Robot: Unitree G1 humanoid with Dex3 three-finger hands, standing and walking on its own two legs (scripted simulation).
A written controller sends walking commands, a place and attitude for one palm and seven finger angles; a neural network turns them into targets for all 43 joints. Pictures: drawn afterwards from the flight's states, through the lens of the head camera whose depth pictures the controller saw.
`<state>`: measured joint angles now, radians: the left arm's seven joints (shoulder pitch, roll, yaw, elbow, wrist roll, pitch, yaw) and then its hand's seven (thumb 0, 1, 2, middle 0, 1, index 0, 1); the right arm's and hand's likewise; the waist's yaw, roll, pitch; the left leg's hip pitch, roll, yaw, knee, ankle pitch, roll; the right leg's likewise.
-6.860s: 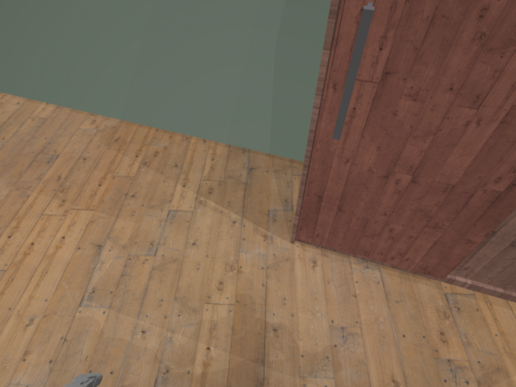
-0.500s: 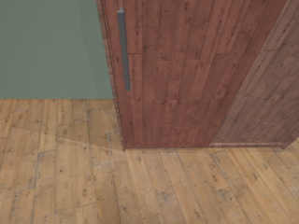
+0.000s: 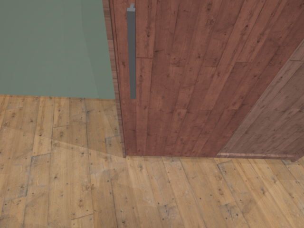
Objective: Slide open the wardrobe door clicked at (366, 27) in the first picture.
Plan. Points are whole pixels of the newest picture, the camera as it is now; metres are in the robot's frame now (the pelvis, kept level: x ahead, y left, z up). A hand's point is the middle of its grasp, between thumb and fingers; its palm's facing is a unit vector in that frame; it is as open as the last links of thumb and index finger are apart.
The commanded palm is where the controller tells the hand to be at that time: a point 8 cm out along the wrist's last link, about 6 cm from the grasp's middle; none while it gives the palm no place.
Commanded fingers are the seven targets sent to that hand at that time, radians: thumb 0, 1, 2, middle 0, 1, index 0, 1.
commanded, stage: shuffle to correct the standing spot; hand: left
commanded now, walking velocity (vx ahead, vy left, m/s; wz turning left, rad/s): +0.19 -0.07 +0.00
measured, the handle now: (132, 58) +0.62 +0.11 +0.09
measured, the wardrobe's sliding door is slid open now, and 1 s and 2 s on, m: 0.00 0.00 0.00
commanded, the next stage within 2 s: come to a stop and stand still in 0.26 s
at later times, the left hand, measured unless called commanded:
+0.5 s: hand (106, 206) +0.20 +0.15 -0.17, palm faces +0.08 -0.98 -0.20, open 7.2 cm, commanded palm none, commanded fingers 0.00 0.90 0.90 -0.20 -0.30 -0.20 -0.30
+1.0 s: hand (111, 199) +0.22 +0.13 -0.15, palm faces +0.09 -0.95 -0.29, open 7.4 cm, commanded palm none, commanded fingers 0.00 0.90 0.90 -0.20 -0.30 -0.20 -0.30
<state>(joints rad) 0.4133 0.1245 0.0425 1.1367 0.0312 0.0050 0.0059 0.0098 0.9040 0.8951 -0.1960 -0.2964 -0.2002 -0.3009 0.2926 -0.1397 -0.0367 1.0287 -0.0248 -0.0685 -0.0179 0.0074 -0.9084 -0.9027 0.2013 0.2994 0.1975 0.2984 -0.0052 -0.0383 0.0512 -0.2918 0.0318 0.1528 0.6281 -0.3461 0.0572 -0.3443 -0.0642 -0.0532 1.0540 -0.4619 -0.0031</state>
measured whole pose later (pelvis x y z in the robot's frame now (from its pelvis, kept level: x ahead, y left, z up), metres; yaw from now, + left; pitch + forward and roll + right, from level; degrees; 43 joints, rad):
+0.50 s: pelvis +0.16 -0.03 +0.01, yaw +3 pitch +0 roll -2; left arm 0.21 0.16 0.06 1.03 0.03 -0.03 0.04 0.00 0.95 0.89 -0.20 -0.30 -0.20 -0.30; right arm 0.26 -0.15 -0.04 1.07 -0.01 -0.01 -0.02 0.01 -0.91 -0.90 0.20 0.30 0.20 0.30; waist -0.02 0.01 0.07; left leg -0.38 0.09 0.08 0.78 -0.36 -0.03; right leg -0.24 -0.02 -0.17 0.50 -0.25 -0.02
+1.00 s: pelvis +0.17 -0.07 +0.01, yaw +3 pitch -1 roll +1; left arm 0.21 0.17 0.05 0.95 0.03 0.01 0.03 0.01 0.90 0.90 -0.20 -0.30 -0.20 -0.30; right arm 0.13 -0.22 -0.08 0.99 -0.01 0.07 -0.01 0.01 -0.91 -0.90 0.20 0.30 0.20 0.30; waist 0.01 0.05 0.10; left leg -0.42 0.01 0.00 1.05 -0.46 -0.03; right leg -0.29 -0.03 -0.08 0.57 -0.27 -0.04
